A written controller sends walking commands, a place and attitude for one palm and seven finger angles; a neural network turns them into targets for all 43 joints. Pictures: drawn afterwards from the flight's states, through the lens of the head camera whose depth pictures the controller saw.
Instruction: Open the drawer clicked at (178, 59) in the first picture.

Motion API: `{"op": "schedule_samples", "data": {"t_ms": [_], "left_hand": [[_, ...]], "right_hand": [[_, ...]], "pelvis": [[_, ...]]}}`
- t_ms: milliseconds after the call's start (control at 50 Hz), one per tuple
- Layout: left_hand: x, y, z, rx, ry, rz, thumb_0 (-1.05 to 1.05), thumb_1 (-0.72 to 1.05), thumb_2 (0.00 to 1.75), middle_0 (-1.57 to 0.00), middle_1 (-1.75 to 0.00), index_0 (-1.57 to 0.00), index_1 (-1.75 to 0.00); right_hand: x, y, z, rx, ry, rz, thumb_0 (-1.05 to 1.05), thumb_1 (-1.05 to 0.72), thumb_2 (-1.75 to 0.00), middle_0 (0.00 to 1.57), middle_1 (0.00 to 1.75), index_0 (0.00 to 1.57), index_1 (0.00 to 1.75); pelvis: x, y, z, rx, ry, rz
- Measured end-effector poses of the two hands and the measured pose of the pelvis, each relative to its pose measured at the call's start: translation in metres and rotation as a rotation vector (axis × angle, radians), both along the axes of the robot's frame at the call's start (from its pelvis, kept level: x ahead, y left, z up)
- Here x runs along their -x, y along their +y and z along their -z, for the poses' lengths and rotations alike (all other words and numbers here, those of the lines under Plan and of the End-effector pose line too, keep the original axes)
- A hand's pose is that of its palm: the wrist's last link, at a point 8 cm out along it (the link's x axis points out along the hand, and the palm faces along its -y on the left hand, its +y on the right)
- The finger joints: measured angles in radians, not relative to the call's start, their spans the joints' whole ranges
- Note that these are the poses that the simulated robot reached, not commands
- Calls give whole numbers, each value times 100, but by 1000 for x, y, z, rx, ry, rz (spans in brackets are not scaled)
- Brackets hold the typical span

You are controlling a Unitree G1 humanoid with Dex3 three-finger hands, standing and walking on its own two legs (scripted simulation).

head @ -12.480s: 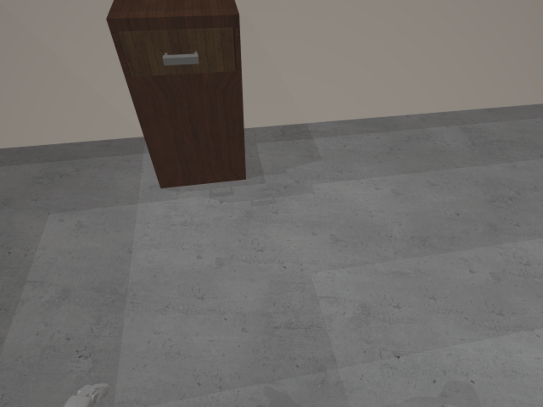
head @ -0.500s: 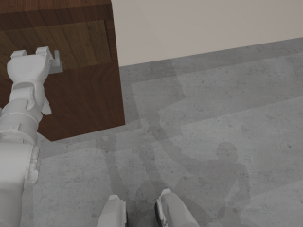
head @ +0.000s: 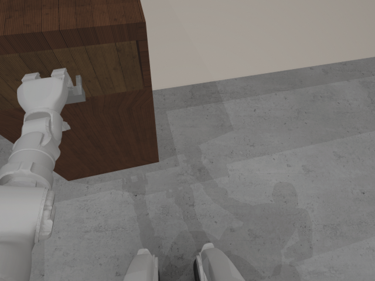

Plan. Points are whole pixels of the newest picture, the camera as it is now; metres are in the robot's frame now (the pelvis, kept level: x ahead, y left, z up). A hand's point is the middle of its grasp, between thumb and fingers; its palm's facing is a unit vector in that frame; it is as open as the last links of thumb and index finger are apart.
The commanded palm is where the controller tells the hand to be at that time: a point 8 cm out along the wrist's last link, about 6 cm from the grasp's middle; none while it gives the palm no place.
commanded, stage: close the thumb around the handle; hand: left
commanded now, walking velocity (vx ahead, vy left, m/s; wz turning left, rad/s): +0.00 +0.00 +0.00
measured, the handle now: (54, 90) +0.55 +0.26 +0.00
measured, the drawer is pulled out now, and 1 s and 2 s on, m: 0.00 0.04 0.17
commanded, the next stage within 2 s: pull the drawer open in 0.36 s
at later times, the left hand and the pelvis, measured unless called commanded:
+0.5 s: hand (56, 113) +0.50 +0.26 -0.02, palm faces -0.07 -0.03 -1.00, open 5.9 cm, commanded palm +0.48 +0.23 +0.03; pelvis +0.00 +0.01 +0.00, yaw +0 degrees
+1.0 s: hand (56, 128) +0.46 +0.25 -0.02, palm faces -0.03 -0.06 -1.00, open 6.0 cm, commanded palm +0.42 +0.24 +0.03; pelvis +0.03 +0.02 +0.02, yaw -1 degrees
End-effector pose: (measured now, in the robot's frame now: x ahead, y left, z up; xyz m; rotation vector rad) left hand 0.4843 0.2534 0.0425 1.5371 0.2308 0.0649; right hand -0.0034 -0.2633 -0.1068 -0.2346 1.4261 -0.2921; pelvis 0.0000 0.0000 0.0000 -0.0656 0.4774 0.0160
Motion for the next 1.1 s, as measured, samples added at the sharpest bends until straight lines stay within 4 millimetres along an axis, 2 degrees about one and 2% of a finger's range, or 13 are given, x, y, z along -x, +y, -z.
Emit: {"op": "schedule_samples", "data": {"t_ms": [260,440,580,740,860,1100], "left_hand": [[7,6,9,9,-86,44,0,66,80,-38,-133,-40,-133],[5,3,9,-18,-58,2,-1,65,80,-35,-135,-39,-135],[5,3,7,2,-25,0,0,66,75,-34,-135,-40,-135],[15,4,8,24,-50,31,1,68,74,-30,-135,-38,-135],[29,2,9,31,-70,39,1,68,76,-28,-135,-37,-135],[58,-3,9,22,-68,30,1,68,76,-29,-135,-37,-135]], "right_hand": [[-4,-3,9,1,34,-15,0,-90,-90,20,30,20,30],[-9,2,7,-11,13,-10,0,-90,-90,20,30,20,30],[-3,5,-1,-7,10,12,0,-90,-90,20,30,20,30],[-3,9,-3,-22,33,26,0,-90,-90,20,30,20,30],[-25,13,-4,-43,3,17,0,-90,-90,20,30,20,30],[-93,17,-12,-58,-142,-43,0,-90,-90,20,30,20,30]], "pelvis": [[-3,3,8,2,20,0],[-2,5,4,4,8,-4],[-4,6,-1,4,-3,5],[-14,10,-5,2,-11,19],[-24,13,-11,-1,-26,26],[-34,16,-21,-4,-66,21]]}}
